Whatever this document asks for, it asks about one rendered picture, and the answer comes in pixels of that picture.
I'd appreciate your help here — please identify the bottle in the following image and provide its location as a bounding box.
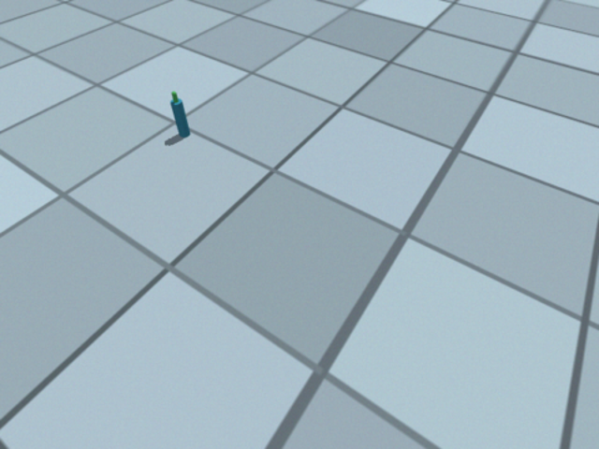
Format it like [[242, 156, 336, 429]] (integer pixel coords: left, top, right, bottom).
[[170, 92, 190, 138]]

